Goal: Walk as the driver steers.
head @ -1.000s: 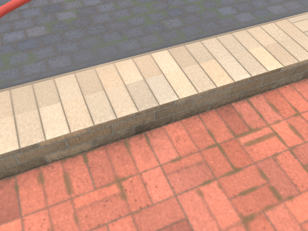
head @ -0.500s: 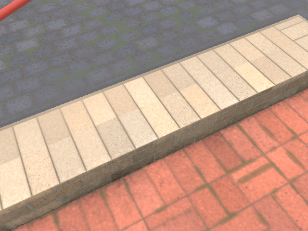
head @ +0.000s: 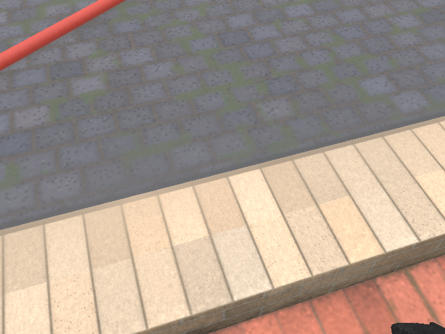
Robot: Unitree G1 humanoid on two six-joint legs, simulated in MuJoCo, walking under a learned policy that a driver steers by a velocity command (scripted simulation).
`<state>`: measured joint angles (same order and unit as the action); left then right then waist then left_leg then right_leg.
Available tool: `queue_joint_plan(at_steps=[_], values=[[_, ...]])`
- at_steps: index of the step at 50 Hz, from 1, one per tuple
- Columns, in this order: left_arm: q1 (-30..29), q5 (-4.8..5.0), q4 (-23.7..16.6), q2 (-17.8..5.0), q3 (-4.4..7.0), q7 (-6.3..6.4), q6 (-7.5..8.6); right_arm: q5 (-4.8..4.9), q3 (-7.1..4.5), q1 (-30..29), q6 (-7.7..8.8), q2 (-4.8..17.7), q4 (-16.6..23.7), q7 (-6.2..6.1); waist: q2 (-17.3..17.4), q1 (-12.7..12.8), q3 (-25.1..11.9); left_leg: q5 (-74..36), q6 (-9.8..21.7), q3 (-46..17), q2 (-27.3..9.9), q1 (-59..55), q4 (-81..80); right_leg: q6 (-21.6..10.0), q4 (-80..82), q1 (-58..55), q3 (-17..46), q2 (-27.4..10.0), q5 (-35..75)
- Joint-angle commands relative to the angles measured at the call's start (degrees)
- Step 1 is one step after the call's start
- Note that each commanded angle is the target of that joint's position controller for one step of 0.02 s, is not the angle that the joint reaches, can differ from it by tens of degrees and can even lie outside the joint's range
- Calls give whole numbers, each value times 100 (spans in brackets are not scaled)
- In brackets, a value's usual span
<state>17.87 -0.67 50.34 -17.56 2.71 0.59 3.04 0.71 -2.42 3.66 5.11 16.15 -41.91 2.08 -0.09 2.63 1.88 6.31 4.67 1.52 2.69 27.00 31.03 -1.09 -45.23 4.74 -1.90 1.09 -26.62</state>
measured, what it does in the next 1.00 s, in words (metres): walks ahead, turning left: right foot, then left foot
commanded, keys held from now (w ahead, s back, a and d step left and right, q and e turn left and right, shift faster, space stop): w+q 0.36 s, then q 0.44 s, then no key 0.20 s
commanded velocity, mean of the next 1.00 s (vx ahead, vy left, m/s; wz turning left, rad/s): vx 0.29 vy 0.00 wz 0.51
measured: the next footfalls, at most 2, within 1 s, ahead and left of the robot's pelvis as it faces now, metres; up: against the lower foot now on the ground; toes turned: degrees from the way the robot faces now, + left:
right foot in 0.38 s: +0.34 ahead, -0.10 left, +0.00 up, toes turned +16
left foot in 0.86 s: +0.29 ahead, +0.18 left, +0.00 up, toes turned +32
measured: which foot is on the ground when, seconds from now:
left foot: down 0.00-0.38, up 0.40-0.84, down 0.86-1.00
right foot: up 0.00-0.36, down 0.38-0.86, up 0.88-1.00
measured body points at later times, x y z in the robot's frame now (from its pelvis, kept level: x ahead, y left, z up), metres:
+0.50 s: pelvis +0.23 -0.02 +0.01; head +0.25 -0.03 +0.46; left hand +0.32 +0.27 -0.08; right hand +0.41 -0.25 -0.10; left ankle +0.11 +0.08 -0.60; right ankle +0.30 -0.11 -0.72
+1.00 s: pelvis +0.28 +0.06 +0.01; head +0.29 +0.08 +0.46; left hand +0.28 +0.36 -0.11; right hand +0.56 -0.06 -0.07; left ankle +0.25 +0.16 -0.72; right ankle +0.27 -0.11 -0.59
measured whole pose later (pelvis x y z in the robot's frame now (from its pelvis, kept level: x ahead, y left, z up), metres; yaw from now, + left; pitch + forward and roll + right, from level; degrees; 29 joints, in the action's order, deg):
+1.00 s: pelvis +0.28 +0.06 +0.01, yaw +32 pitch +1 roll +0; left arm 7.4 1.1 42.2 -15.3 3.2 0.8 -1.7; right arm -1.4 -2.3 8.1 -2.9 12.4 -35.9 -0.6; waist -2.2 -0.7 0.3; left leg 14.8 2.1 0.6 1.0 19.5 33.0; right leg 7.6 -80.0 27.9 -0.9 -3.4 -30.6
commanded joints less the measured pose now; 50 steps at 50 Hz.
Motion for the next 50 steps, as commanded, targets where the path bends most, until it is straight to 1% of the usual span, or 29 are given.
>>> queue_joint_plan(at_steps=[1, 2, 3, 6, 9, 13, 14, 17, 18, 19, 20, 21, 22, 23, 25, 27, 30, 32, 36, 37, 39, 41, 43, 44, 45, 46, 47, 48, 50], values=[[-351, 212, -778, -803, 67, -140, 439, 25, -340, 1569, 15, 1033, -44, -84, 747, -835, -1312, 795, 1438, -3595, -1886, -4406, -1382, -42, -2853, 3953, 815, -169, 16], [-624, 198, -856, -760, 50, -127, 499, -7, -325, 1240, 11, 972, 44, -90, 219, -687, -888, 254, 1303, -3070, -1690, -3627, -1494, -46, -2524, 3787, 745, -397, 411], [-761, 56, -897, -762, 79, -87, 499, -15, -284, 975, 2, 851, 109, -92, -57, -506, -527, -516, 1248, -2722, -1554, -2883, -1623, 40, -2107, 3536, 694, -517, 590], [-565, -81, -1004, -574, 79, -26, 320, -66, -266, 688, -26, 829, 227, -159, 190, -102, -460, -1629, 1270, -2125, -1285, -1743, -1841, 317, -1474, 2747, 614, -596, 702], [-948, -70, -1192, -312, -12, 21, 220, -10, -342, 699, -61, 1053, 263, -262, 303, -138, -360, -1692, 1109, -1514, -891, -888, -1886, 530, -368, 2275, 328, -368, 1425], [-1640, 6, -1434, -257, -48, 23, 173, 24, -343, 1092, -150, 991, 231, -328, 489, -461, -491, -997, 731, -1567, -672, -861, -1524, 593, 977, 1771, 380, -6, 2628], [-1401, 41, -1335, -220, -68, 17, 119, 7, -325, 1125, -215, 915, 208, -327, 721, -420, -707, -803, 690, -1707, -806, -993, -1307, 633, 753, 1526, 381, 55, 2419], [-1331, 63, -1378, -478, 49, -2, 135, 47, -284, 1057, -293, 773, 289, -354, 690, -237, -529, -70, 526, -2353, -878, -1082, -761, 449, 1400, 1193, 561, 25, 1965], [-1031, 54, -1315, -479, 101, 0, 159, 25, -245, 905, -309, 672, 367, -364, 713, 33, -576, -258, 406, -2374, -706, -1056, -303, 317, 1918, 716, 468, 33, 2119], [-481, -56, -1238, -604, 171, 20, 190, -11, -153, 820, -296, 371, 451, -359, 566, 327, -837, -626, 127, -2052, -285, -750, 919, 89, 2235, -180, 616, -314, 2616], [110, -189, -1197, -1073, 249, 77, 195, -129, -2, 1090, -256, -161, 607, -363, -882, 219, -1515, 2008, -327, -1271, 316, 360, 3002, -470, 2099, -1655, 2258, -1908, 5084], [181, -230, -1177, -1202, 293, 16, 147, 92, -66, 2041, -226, 230, 679, -340, -1727, -285, -1963, 3355, -545, -1256, 459, 1363, 4413, -1541, 2165, -1975, 4244, -3067, 5011], [-186, -175, -1332, -757, 226, -14, 97, 136, -216, 2001, -326, 785, 475, -352, -847, -230, -1475, 3022, -796, -1285, 100, 1801, 5383, -1658, 2184, -1505, 3941, -2892, 4079], [-372, -129, -1430, -388, 123, -6, 27, 105, -284, 1467, -435, 913, 552, -360, -534, -80, -945, 2703, -942, -1002, -62, 2034, 5777, -1443, 2214, -985, 2868, -2478, 3641], [-796, -127, -1476, -112, 11, 45, -120, 48, -297, 1101, -644, 698, 697, -410, -526, -249, -320, 2304, -1127, -711, -321, 1985, 5901, -1098, 2430, 119, 1786, -1778, 3110], [-775, -128, -1475, -227, 47, 169, -166, 81, -222, 1072, -727, 357, 834, -377, -797, -276, -140, 1934, -1229, -443, -281, 1710, 6189, -1109, 2712, 766, 1151, -1548, 3291], [-637, -118, -1509, -381, 131, 334, -205, 11, -179, 738, -732, 239, 1135, -374, -573, -223, -361, 1479, -1356, -457, -409, 1929, 5481, -1310, 2673, 423, 759, -1760, 4136], [-641, -76, -1546, -486, 170, 420, -297, 4, -128, 767, -820, 94, 1161, -443, -822, -207, -589, 1752, -1433, -295, -401, 1941, 5816, -1425, 2746, 33, 684, -2013, 4745], [-1029, -55, -1760, -582, 234, 429, -435, -62, -129, 546, -872, 166, 1274, -321, -508, -253, -691, 702, -1289, -145, -588, 903, 3720, -1031, 2494, 226, -152, -1811, 4416], [-1144, -61, -1829, -630, 246, 405, -448, -83, -116, 395, -897, 73, 1329, -306, -865, -220, -709, 784, -1206, -13, -536, 592, 3483, -965, 2518, 332, -213, -1911, 4765], [-1226, 34, -1840, -728, 301, 302, -425, -52, -135, 216, -929, 91, 1410, -237, -977, -185, -740, 855, -986, 41, -563, 21, 2271, -808, 2376, 290, -367, -2012, 4846], [-1028, 193, -1675, -740, 331, 171, -376, -62, -265, 471, -920, 258, 1316, -210, -854, -253, -907, 420, -713, 185, -383, -612, 831, -623, 1748, -8, -429, -1957, 5089], [-724, 263, -1391, -439, 233, 48, -352, -97, -425, 1020, -822, 481, 1063, -283, -315, -537, -824, -1129, -424, 312, 45, -1631, -1237, -92, 473, 210, -791, -1313, 4272], [-661, -27, -1555, -89, 105, 13, -287, -163, -533, 1406, -773, 1099, 1066, -383, 1282, -519, -922, -5606, 154, -1576, -1402, -3340, -622, 540, -1546, 2396, -885, -730, 132], [-325, 73, -1422, 197, -20, -30, -230, -439, -396, 1484, -687, 1048, 1098, -373, 1640, -425, -2057, -6835, 1574, -2888, -2934, -3278, -446, 890, -3587, 2756, 148, -382, -1076], [-386, 218, -1186, -72, 68, -57, -278, -422, -313, 1106, -657, 782, 1139, -299, 990, -524, -2175, -5127, 1945, -2780, -2875, -2695, -628, 952, -4468, 2684, 619, -505, -1047], [-533, 296, -1088, -83, 105, -66, -333, -312, -223, 735, -689, 502, 998, -267, 895, -350, -1530, -3462, 1628, -2191, -2379, -2132, -747, 890, -4490, 2830, 624, -609, -825], [-726, 244, -1021, -64, 113, -1, -396, -206, -141, 309, -719, 243, 983, -256, 625, -225, -858, -2679, 1191, -1800, -1922, -1654, -763, 904, -4256, 2849, 518, -622, -639], [-835, 127, -1013, -131, 138, 57, -529, -155, -105, -127, -731, 251, 952, -279, 721, -21, -435, -3021, 867, -1219, -1518, -966, -804, 938, -3777, 2188, 234, -445, -227]])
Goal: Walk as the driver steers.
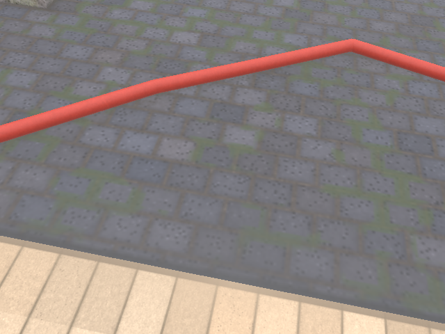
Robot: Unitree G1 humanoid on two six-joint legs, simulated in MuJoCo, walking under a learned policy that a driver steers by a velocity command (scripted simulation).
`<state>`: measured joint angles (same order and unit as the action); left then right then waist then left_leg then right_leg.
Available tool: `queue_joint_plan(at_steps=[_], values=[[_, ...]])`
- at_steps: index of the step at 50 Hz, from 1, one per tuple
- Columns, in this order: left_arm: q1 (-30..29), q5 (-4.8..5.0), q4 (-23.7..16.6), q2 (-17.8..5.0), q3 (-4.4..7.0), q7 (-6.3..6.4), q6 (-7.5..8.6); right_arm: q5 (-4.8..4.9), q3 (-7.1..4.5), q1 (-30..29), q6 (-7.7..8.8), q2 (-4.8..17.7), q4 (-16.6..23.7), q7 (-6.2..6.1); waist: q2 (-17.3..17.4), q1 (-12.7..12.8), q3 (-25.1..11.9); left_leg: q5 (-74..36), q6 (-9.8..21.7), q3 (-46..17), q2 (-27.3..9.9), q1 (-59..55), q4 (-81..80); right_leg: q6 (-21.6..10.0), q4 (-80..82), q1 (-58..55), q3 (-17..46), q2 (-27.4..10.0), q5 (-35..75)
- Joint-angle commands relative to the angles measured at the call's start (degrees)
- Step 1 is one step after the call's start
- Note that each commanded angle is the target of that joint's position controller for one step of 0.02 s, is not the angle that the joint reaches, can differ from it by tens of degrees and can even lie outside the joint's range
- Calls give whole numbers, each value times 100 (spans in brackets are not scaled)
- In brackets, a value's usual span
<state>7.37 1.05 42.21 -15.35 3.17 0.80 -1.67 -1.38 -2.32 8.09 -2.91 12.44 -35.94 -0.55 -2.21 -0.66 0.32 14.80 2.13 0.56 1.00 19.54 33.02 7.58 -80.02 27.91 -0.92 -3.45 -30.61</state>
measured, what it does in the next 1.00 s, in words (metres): steps on the spot: right foot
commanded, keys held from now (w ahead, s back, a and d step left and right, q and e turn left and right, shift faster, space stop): no key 1.00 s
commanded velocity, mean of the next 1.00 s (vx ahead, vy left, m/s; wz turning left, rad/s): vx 0.01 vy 0.00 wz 0.06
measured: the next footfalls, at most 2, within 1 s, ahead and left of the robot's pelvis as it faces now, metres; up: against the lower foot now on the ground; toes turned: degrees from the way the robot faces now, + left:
right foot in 0.20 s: +0.01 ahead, -0.13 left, +0.00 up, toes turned +0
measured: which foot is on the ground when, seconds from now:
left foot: down 0.00-1.00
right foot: up 0.00-0.18, down 0.20-1.00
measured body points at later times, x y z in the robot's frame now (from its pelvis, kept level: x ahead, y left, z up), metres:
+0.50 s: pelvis +0.00 -0.02 +0.01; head +0.01 -0.02 +0.46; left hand +0.05 +0.22 -0.14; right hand +0.06 -0.26 -0.14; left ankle +0.03 +0.10 -0.73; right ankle -0.03 -0.13 -0.73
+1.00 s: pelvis +0.00 -0.04 +0.01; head +0.01 -0.04 +0.46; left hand +0.01 +0.20 -0.14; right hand +0.03 -0.28 -0.14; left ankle +0.03 +0.10 -0.73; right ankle -0.03 -0.13 -0.73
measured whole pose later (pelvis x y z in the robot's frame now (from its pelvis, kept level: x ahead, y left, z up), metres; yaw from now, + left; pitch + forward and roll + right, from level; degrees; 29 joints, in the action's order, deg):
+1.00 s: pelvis +0.00 -0.04 +0.01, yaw +1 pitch -1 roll +0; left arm 16.2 -0.8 59.2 -10.7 0.9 1.2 -1.4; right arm -0.1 -2.8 12.9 -1.4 10.6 -63.4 -2.7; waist 0.5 0.1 2.0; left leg 9.5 -1.7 -1.7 -1.3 12.2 22.4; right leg -2.5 -21.3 6.3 -2.1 2.2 -14.3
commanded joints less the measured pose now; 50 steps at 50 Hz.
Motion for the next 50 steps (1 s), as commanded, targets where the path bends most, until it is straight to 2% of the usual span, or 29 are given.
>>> queue_joint_plan(at_steps=[1, 3, 4, 5, 6, 7, 8, 9, 10, 11, 12, 13, 14, 15, 18, 24, 31, 50], values=[[215, -42, -209, -262, 62, 29, -86, 17, -125, -621, 70, 650, 355, -47, 964, 336, -347, -4167, 1087, -937, -1249, -320, -958, 63, 205, -350, 48, 63, 314], [96, -43, -178, 25, -61, 13, -106, -28, -125, -667, 19, 579, 338, -94, 926, 306, -556, -4378, 910, -554, -1019, -733, -780, 41, 2065, -881, -59, 38, 419], [-126, -26, -181, 121, -105, 10, -127, -35, -132, -455, -17, 554, 275, -120, 1030, 114, -604, -4261, 963, -658, -1069, -982, -787, 64, 2762, -1019, -124, 113, 215], [-235, -2, -171, 130, -116, 27, -153, -62, -123, -177, -47, 515, 177, -150, 1090, -43, -680, -4112, 1069, -920, -1213, -1213, -821, 80, 3283, -1126, -110, 144, 117], [-178, 23, -123, 81, -107, 49, -173, -82, -103, 2, -67, 468, 84, -176, 1141, -98, -728, -3880, 1149, -1175, -1331, -1330, -872, 71, 3785, -1236, -61, 122, 220], [99, 16, 32, 42, -98, 56, -167, -83, -65, -53, -82, 377, 21, -195, 1210, -17, -780, -3600, 1135, -1414, -1449, -1260, -927, -34, 4332, -1500, 30, 22, 690], [406, -54, 207, 66, -96, 38, -150, -12, -8, -134, -75, 219, -58, -205, 1139, 178, -705, -2910, 941, -1416, -1321, -1113, -885, -190, 5382, -1851, 19, -14, 1532], [249, -170, 272, 4, -97, 12, -125, 61, -13, 158, -34, 144, -253, -156, 808, 62, -445, -1854, 662, -1358, -1039, -1066, -987, -308, 6033, -1841, 162, 22, 2278], [307, -278, 307, -250, -56, -2, -114, 17, -51, 390, 45, 208, -453, -77, 319, -25, -486, -665, 384, -1206, -839, -754, -939, -387, 5863, -2261, 404, -257, 3238], [201, -319, 323, -383, -41, -32, -89, 22, -75, 600, 94, 188, -551, -19, -243, -232, -471, 388, 155, -942, -620, -693, -1159, -643, 5585, -2037, 443, -443, 2598], [63, -296, 368, -144, -69, -84, -43, 17, -78, 276, 108, 218, -631, -28, -310, -49, -118, 478, -31, -847, -520, -861, -1163, -882, 5852, -1421, 616, -429, 1252], [7, -290, 421, -21, -112, -86, 27, 65, -124, 0, 120, 337, -676, -73, -249, 33, 294, 249, -102, -810, -479, -834, -1065, -904, 6084, -1143, 661, -388, 839], [27, -300, 534, -20, -117, -64, 96, 66, -141, -64, 115, 323, -743, -127, -335, 19, 352, 34, -93, -781, -483, -862, -1037, -869, 6151, -1102, 653, -359, 938], [95, -266, 614, -4, -124, -50, 159, 49, -154, -14, 101, 326, -835, -158, -384, 27, 392, -162, -84, -797, -488, -822, -1060, -846, 6152, -1184, 630, -334, 1196], [429, -213, 878, -5, -124, -10, 227, 52, -173, 182, 130, 208, -1173, -172, -88, 84, 254, -464, -65, -755, -467, -824, -1148, -826, 6097, -1469, 556, -270, 1599], [673, -205, 1178, -44, -116, 25, 185, 83, -205, 433, 162, 189, -1724, -176, 204, 108, 114, -861, -125, -680, -464, -927, -1220, -893, 6157, -1712, 497, -195, 2050], [895, -195, 1396, -72, -108, 17, 116, 106, -197, 681, 176, 283, -2162, -196, 295, 91, 124, -1114, -175, -643, -498, -973, -1251, -923, 6227, -1808, 461, -123, 2382], [1230, -186, 1578, -88, -142, 57, 48, 128, -123, 747, 185, 353, -2678, -226, 233, 68, 227, -1076, -260, -573, -542, -907, -1308, -970, 6334, -1825, 478, -38, 2632]])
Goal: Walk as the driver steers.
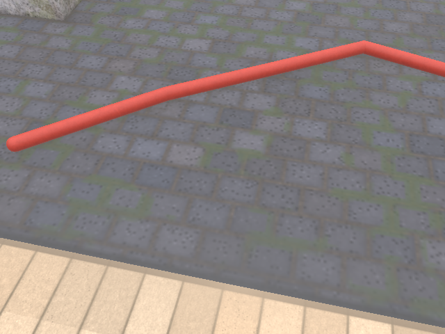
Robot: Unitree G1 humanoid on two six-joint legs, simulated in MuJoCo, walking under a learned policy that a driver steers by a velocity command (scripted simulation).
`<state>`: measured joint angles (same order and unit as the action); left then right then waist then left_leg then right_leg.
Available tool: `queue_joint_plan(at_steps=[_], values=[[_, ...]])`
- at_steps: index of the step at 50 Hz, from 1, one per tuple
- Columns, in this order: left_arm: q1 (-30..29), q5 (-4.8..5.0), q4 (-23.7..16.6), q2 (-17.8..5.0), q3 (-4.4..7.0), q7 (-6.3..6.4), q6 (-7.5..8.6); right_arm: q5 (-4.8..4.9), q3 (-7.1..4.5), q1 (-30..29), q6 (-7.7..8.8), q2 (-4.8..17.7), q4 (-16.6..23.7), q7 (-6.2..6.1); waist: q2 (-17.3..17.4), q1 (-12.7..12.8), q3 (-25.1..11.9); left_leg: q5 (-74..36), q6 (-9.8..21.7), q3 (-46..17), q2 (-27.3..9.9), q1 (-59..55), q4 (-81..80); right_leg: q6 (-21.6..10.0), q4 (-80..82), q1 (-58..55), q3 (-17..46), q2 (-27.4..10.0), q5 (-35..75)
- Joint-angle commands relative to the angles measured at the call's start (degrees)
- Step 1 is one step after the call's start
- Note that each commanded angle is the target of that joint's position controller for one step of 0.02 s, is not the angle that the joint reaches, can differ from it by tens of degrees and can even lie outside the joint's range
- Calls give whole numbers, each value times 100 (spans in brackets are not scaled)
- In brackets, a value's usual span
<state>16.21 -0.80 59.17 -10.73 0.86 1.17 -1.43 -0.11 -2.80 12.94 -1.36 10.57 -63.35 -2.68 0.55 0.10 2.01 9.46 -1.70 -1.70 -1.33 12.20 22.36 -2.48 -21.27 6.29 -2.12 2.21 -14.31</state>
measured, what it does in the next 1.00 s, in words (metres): climbs: left foot 0.18 m higher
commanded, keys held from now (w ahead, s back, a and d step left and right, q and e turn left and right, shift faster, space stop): no key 0.42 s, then w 0.58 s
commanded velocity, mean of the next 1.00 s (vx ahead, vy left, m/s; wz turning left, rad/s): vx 0.18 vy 0.00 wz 0.00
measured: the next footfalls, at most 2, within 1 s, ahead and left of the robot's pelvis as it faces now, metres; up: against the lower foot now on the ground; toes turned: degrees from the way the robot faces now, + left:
left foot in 0.94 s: +0.33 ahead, +0.27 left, +0.18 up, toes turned +9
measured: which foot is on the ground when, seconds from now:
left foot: down 0.00-0.50, up 0.52-0.92, down 0.94-1.00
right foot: down 0.00-0.96, up 0.98-1.00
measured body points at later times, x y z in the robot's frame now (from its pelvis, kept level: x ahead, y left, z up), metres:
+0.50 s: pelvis +0.00 -0.01 +0.00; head +0.01 -0.01 +0.45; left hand +0.00 +0.23 -0.15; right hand +0.00 -0.26 -0.16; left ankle +0.03 +0.14 -0.74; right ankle -0.03 -0.09 -0.74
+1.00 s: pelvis +0.18 +0.15 +0.02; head +0.22 +0.16 +0.47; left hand +0.10 +0.40 -0.13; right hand +0.39 -0.04 -0.06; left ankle +0.29 +0.26 -0.57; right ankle -0.02 -0.07 -0.65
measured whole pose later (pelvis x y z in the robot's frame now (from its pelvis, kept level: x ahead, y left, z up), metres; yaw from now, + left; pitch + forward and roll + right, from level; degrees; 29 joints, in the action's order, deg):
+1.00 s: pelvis +0.18 +0.15 +0.02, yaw +1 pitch +3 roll -1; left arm 25.5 1.1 63.7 -11.7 1.1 0.6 1.3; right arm -0.1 3.1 1.6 4.5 8.7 -39.3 1.7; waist -0.6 -1.8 1.7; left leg 28.7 4.2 6.3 -6.1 55.2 81.4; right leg -1.2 -41.9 4.3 7.8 -6.4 -11.1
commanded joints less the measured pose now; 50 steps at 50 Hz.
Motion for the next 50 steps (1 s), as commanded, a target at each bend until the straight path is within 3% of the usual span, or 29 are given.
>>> queue_joint_plan(at_steps=[1, 21, 22, 24, 26, 27, 28, 30, 32, 33, 35, 37, 38, 39, 40, 41, 42, 43, 44, 45, 46, 47, 48, 49, 50], values=[[360, -1, -116, -550, 87, 22, 22, 2, -71, 263, 32, 541, 47, -13, -39, -9, 61, -531, 118, -344, -311, -167, -245, 33, 462, 336, 602, -603, 1000], [594, 1, -159, -546, 71, 55, -16, 21, -18, 383, 77, 589, -152, -6, -35, -19, 128, -327, 28, -308, -350, -35, -278, -12, 518, 308, 691, -583, 1010], [609, 5, -169, -568, 78, 72, -24, 32, -11, 397, 72, 570, -160, -15, -77, -9, 61, 13, 43, -222, -273, -18, -229, -64, 588, 280, 724, -570, 520], [447, 51, -328, -816, 161, 133, -54, 99, -15, 255, 85, 557, -63, -46, -361, 48, 206, 1161, 143, 125, 35, 366, 240, -402, 895, 432, 1141, -742, -1522], [554, 80, -459, -1060, 261, 196, -57, 85, 15, 29, 196, 475, 121, -26, -703, 215, 470, 1490, 210, 261, 82, 1158, 1255, -879, 1398, 439, 2150, -1458, -2833], [704, 65, -463, -1152, 317, 227, -41, 74, 54, -24, 285, 357, 175, 38, -921, 298, 507, 1358, 179, 207, -98, 1558, 2172, -1179, 1574, 376, 2637, -1903, -2826], [765, 48, -454, -1182, 349, 262, -22, 129, 21, 13, 349, 434, 185, 97, -961, 293, 592, 1578, 102, 184, -188, 2161, 3342, -1449, 1632, 233, 2900, -2190, -2544], [1093, 87, -362, -1118, 341, 305, 65, 235, -16, -38, 407, 373, 242, 157, -827, 299, 708, 2197, -33, 18, -287, 3842, 6084, -1678, 1594, -498, 2804, -2377, -1722], [1492, 113, -78, -828, 249, 245, 165, 344, 42, -313, 536, 196, 521, 189, -605, 328, 707, 2445, -20, -97, -443, 5372, 8135, -1526, 1541, -1416, 2441, -2294, -991], [1692, 42, 71, -687, 197, 203, 177, 354, 83, -439, 582, 118, 710, 210, -493, 410, 575, 2559, 14, -135, -510, 6112, 9206, -1491, 1460, -1901, 2301, -2315, -352], [1953, 22, 306, -587, 146, 163, 162, 396, 231, -621, 641, -96, 1118, 249, -297, 453, 413, 2935, 91, -235, -648, 7336, 10663, -1357, 1330, -2454, 2035, -2382, 49], [1855, 102, 411, -484, 93, 178, 145, 345, 430, -838, 606, -306, 1617, 273, -183, 362, 551, 3244, 73, -411, -893, 7984, 10928, -1106, 1340, -2092, 1711, -2427, -66], [1674, 138, 389, -550, 95, 201, 147, 309, 529, -892, 570, -373, 1850, 277, -116, 258, 646, 3173, 14, -403, -1005, 8004, 10645, -964, 1434, -1650, 1473, -2389, -338], [1634, 128, 429, -654, 93, 222, 144, 284, 637, -1092, 545, -496, 2092, 263, -346, 280, 758, 3150, -68, -225, -977, 8195, 10956, -919, 1551, -1285, 1416, -2423, -335], [1361, 138, 332, -773, 102, 256, 178, 259, 710, -1266, 535, -471, 2427, 242, -355, 133, 892, 2963, -138, -230, -1104, 8027, 10426, -788, 1715, -697, 1131, -2315, -540], [907, 233, 181, -940, 122, 286, 229, 193, 780, -1614, 565, -336, 2855, 256, -341, -78, 1019, 2525, -175, 103, -1280, 7176, 8653, -625, 2087, 318, 661, -1855, -1047], [966, 250, 162, -949, 124, 313, 263, 100, 838, -1869, 611, -361, 3137, 270, -371, -85, 922, 1645, -72, 295, -1295, 5852, 7731, -713, 2589, 1409, 584, -1705, -1080], [785, 333, 32, -1153, 192, 309, 238, 7, 939, -1823, 619, -397, 3255, 325, -250, -298, 561, 1321, 196, 784, -1164, 3347, 6256, -804, 3445, 2739, 246, -1635, -739], [1169, 334, 4, -1245, 226, 242, 284, 18, 800, -1585, 603, -177, 3053, 337, -235, -143, 59, 1180, 241, 1513, -680, 1887, 6113, -984, 3322, 2697, 148, -1504, 396], [1380, 294, 140, -1601, 233, 139, 325, 28, 608, -902, 647, 25, 3017, 334, -1012, -622, -746, 1629, 426, 1706, -114, 938, 6342, -958, 2449, 1735, 49, -1677, 4472], [1333, 184, 188, -1732, 230, 70, 299, 174, 307, 162, 630, 624, 2745, 314, -1348, -1232, -1460, 1773, 671, 1392, 159, 597, 5812, -723, 1045, 353, -132, -1625, 7654], [1323, 216, 285, -1897, 267, 23, 245, 204, 114, 730, 579, 1125, 2657, 370, -1858, -1630, -1829, 1835, 875, 701, 323, 496, 4538, -471, -255, -622, -21, -1633, 8771], [1092, 311, 94, -1468, 220, 65, 249, -25, -132, 1472, 503, 1916, 2287, 414, -405, -1695, -2027, 2549, 1321, -2115, -459, -160, 2571, -202, -2177, 209, 492, -1319, 7143], [1666, 73, 25, -248, 34, -89, 413, -47, -213, 2057, 452, 2440, 1700, 442, 2927, -943, -2882, 3778, 1674, -5739, -1657, -1176, -453, -138, -4836, 1609, 1133, 148, 509], [1941, 130, 312, -12, 114, -302, 622, -116, -28, 1714, 496, 1773, 1738, 426, 1696, -711, -2947, 4781, 1408, -6835, -2232, -784, -1096, -153, -7543, 2208, 2309, 495, 251]])
Keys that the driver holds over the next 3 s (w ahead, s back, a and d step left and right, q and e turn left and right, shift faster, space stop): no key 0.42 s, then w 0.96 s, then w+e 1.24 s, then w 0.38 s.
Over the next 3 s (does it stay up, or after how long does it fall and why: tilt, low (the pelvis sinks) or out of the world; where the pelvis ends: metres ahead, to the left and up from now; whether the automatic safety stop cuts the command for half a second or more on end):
stays up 1.19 -0.04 0.18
